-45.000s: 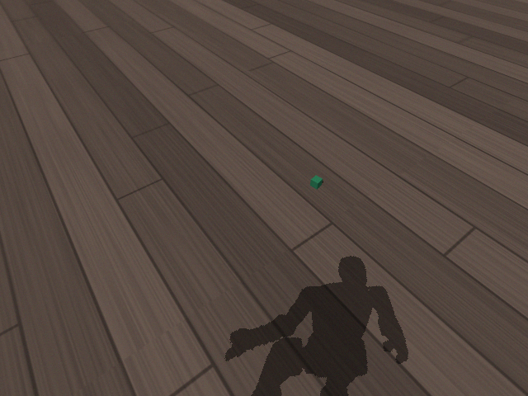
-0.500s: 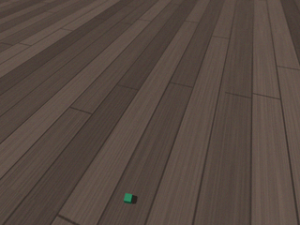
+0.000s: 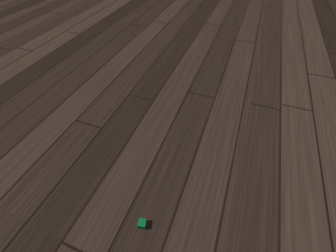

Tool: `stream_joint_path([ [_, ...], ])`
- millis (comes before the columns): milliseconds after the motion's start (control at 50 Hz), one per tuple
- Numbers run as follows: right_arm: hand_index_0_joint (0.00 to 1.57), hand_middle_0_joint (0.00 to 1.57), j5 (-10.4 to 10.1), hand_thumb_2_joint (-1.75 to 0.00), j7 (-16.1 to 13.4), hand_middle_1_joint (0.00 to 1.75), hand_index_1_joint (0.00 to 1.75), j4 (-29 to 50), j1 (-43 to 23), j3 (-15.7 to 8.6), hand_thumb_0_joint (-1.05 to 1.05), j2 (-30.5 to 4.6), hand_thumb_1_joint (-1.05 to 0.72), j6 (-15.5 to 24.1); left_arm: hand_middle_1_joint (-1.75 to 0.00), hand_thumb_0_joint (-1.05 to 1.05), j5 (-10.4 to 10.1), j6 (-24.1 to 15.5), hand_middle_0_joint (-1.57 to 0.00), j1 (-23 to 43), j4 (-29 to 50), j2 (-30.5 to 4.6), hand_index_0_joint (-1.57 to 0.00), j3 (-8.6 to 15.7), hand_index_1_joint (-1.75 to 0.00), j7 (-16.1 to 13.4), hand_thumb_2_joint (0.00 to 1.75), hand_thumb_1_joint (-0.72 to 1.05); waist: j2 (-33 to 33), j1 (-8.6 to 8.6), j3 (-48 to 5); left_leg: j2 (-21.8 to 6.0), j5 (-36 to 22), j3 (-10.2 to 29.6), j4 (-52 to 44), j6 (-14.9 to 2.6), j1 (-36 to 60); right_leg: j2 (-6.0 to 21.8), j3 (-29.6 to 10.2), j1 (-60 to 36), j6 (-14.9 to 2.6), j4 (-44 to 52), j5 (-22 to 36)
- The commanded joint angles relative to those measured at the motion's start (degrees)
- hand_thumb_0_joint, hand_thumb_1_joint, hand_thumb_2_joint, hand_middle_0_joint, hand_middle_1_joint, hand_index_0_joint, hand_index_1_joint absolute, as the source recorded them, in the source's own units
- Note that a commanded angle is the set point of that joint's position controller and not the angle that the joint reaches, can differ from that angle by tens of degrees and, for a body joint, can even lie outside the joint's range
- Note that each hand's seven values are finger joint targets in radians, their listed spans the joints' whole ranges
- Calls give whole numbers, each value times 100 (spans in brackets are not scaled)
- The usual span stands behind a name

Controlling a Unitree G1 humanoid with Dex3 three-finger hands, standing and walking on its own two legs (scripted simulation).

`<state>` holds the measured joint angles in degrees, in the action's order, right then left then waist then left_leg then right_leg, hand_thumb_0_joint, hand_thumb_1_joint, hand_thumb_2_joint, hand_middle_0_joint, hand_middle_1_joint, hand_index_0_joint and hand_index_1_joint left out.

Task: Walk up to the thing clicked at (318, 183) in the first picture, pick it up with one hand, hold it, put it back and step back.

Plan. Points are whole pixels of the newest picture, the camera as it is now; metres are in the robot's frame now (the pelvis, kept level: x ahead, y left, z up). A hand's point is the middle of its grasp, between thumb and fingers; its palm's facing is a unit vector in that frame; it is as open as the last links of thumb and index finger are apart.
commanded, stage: stand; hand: left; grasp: from above
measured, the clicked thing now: (142, 223) +0.42 +0.17 -0.76
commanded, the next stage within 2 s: rise first in 0.84 s
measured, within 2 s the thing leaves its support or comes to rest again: neither
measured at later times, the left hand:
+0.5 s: hand out of the picture +0.09 +0.25 -0.15, palm faces -0.03 -0.94 -0.35, open 7.4 cm
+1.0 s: hand out of the picture +0.09 +0.25 -0.15, palm faces +0.01 -0.94 -0.35, open 7.4 cm
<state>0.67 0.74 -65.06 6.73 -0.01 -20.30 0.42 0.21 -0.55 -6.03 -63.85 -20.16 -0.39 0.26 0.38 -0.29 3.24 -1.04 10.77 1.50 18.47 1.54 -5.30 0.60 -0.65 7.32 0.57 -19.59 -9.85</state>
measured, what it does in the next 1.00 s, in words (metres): stands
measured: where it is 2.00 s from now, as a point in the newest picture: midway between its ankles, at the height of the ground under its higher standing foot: outside the picture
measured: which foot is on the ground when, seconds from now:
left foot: down 0.00-1.00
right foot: down 0.00-1.00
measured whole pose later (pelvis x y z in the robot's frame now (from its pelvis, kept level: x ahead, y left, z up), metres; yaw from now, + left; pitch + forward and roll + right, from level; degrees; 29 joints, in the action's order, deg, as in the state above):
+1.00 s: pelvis +0.00 +0.00 +0.00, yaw +0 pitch -1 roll +0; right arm -0.9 -0.4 -59.5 9.1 0.1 -20.3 0.7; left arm -0.7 -0.7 -7.1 -60.9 -19.5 0.7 -0.6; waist 0.6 -0.4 2.5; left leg -1.0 11.9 1.7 20.6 1.4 -7.7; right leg 0.7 -0.4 9.4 0.6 -21.4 -10.9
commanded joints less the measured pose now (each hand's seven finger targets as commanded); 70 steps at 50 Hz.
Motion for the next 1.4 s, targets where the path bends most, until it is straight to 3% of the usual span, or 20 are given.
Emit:
stream_joint_path([
  [0,20,20,-40,-90,-104,30,30,334,-218,-204,0,-1215,-90,112,-30,0,12,-113,-20,204,283,-1264,-20,252,-30,-61,90,90,-84,31,-358,-586,-647,436,-298,-213,-68,602,-511,-79,-172,336,613],
  [140,20,20,-25,-90,-101,30,30,357,-210,-206,0,-1212,-90,95,-30,0,31,-121,-20,217,302,-1282,-20,255,-30,-65,90,90,-67,5,-329,-585,-451,422,-291,-228,-108,619,-544,-52,-166,376,455],
  [200,20,20,-20,-90,-114,30,30,376,-217,-214,0,-1245,-90,114,-30,0,24,-129,-20,205,326,-1284,-20,262,-30,-61,90,90,-16,12,-526,-613,-862,390,-245,-226,28,645,-542,-159,-184,267,968],
  [380,20,20,-39,-90,-124,30,30,385,-233,-220,0,-1230,-90,114,-30,0,23,-123,-20,150,307,-1265,-20,255,-30,-76,90,90,-79,20,-599,-626,-1171,359,-199,-218,157,651,-492,-283,-183,209,1284],
  [500,20,20,-28,-90,-129,30,30,382,-210,-201,0,-1223,-90,106,-30,0,4,-103,-20,182,304,-1256,-20,262,-30,-79,90,90,-44,28,-367,-612,-887,366,-297,-202,15,624,-501,-156,-179,292,884],
  [900,20,20,-24,-90,-117,30,30,393,-203,-230,0,-1235,-90,103,-30,0,27,-120,-20,155,324,-1251,-20,263,-30,-77,90,90,-58,34,-374,-614,-641,382,-313,-249,-8,624,-530,-153,-179,365,706],
  [920,20,20,-9,-89,-116,30,30,406,-173,-221,0,-1188,-89,102,-33,0,36,-116,-21,164,334,-1278,-21,265,-33,-77,91,82,-123,18,-396,-612,-660,368,-324,-236,3,631,-532,-142,-190,339,728],
  [940,19,19,-391,-86,-225,29,29,2095,-206,7,0,-247,-83,423,-41,0,-237,-662,-26,2175,2345,-314,-23,315,-41,-159,90,83,100,-630,-140,189,78,-392,218,-228,-841,-5,25,1039,-54,-14,226],
  [960,20,20,-398,-88,-271,30,30,1717,105,18,0,-363,-83,434,-47,0,-224,-629,-27,2742,2028,-587,-23,397,-49,-192,87,75,-93,-423,-264,202,299,-380,272,-246,-861,-10,89,752,-28,-29,-140],
  [980,20,20,-375,-89,-300,30,30,1642,226,-71,0,-562,-83,392,-53,0,-77,-373,-25,1534,747,-1086,-22,771,-57,-220,87,67,-347,-307,-137,226,449,-372,386,-263,-1106,-58,157,838,-64,-76,-444],
  [1000,20,20,-368,-88,-289,30,30,1767,300,-154,0,-557,-83,329,-58,0,-28,-271,-25,1051,437,-944,-22,752,-61,-120,88,59,-293,-145,-133,202,309,-397,565,-243,-1266,-77,186,997,-99,-258,-408],
  [1020,20,20,-303,-89,-316,30,30,1883,390,-256,0,-554,-86,344,-66,0,100,-273,-23,1373,612,-998,-22,746,-69,-38,85,51,-382,-182,-519,204,188,-365,783,-265,-1310,-81,167,1067,-101,-450,-290],
  [1040,20,20,-279,-88,-354,30,30,1958,477,-344,0,-578,-83,399,-72,0,210,-348,-23,1757,959,-1373,-22,966,-73,-4,86,43,-192,-133,-1064,197,-22,-330,938,-245,-1266,-45,136,985,-94,-700,16],
  [1080,20,20,-181,-88,-305,30,30,2152,669,-455,0,-542,-83,451,-85,0,566,-227,-21,852,403,-1299,-22,1098,-83,139,82,27,-199,-49,-1458,244,-305,-271,1452,-220,-1710,-41,158,1104,-98,-1204,341],
  [1120,20,20,-153,-88,-248,30,30,2450,680,-531,0,-464,-83,461,-88,0,783,-143,-19,332,694,-1230,-20,1235,-87,174,85,11,58,243,-1879,311,-410,-313,1651,-191,-1846,-35,121,977,-133,-1442,402],
  [1160,20,20,-170,-89,-242,30,30,2741,605,-515,0,-378,-84,464,-91,0,836,29,-20,430,1233,-1056,-20,1183,-90,77,85,-5,307,236,-1938,323,-330,-294,1665,-137,-1841,-74,136,1165,-146,-1493,211],
  [1200,20,20,-201,-89,-230,30,30,2979,452,-493,0,-380,-85,480,-89,0,938,336,-22,421,1267,-787,-21,987,-89,-16,86,-21,114,122,-1388,263,24,-227,1696,-133,-2171,-115,208,1582,-146,-1479,-194],
  [1260,20,20,-213,-89,-178,30,30,3299,340,-524,0,-368,-84,535,-90,0,993,617,-19,539,1714,-811,-17,993,-93,-94,91,-44,-136,55,-1287,188,512,-172,1996,-157,-2607,-152,245,2066,-138,-1772,-727],
  [1300,20,20,-211,-89,-163,30,30,3398,431,-532,0,-334,-84,602,-91,0,1027,694,-19,490,1999,-609,-17,880,-93,-87,90,-46,-134,-41,-1377,156,629,-142,2238,-162,-2761,-167,253,2396,-136,-2064,-831],
  [1380,20,20,-165,-89,-164,30,30,3580,559,-567,0,-254,-85,776,-93,0,1257,547,-18,306,2782,-747,-16,1054,-95,-121,90,-47,63,-39,-1773,123,523,-105,2891,-151,-3134,-139,237,2896,-139,-2769,-747],
])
